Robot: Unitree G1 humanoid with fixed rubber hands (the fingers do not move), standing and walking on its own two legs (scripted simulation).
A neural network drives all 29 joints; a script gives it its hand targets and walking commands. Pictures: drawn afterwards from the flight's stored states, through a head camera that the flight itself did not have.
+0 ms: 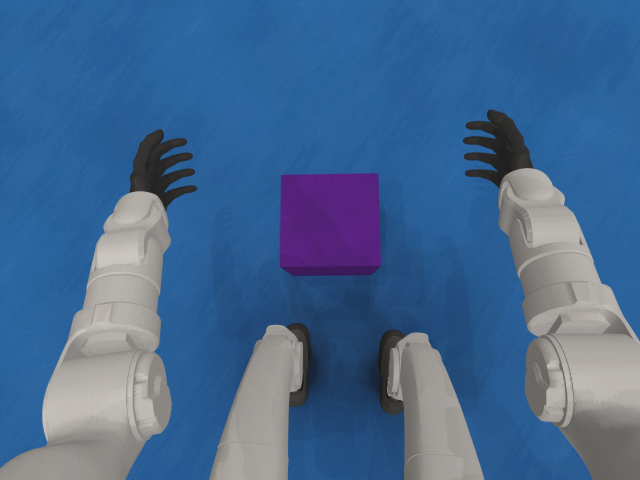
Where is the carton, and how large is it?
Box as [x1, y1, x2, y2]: [280, 173, 380, 275]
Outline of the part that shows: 377,173 281,175 280,266 293,275 370,274 380,266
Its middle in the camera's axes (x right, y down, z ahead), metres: +0.02 -0.02 +0.95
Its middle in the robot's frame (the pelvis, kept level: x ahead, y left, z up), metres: +0.47 +0.04 -0.55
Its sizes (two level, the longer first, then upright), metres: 0.210 0.200 0.250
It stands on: the floor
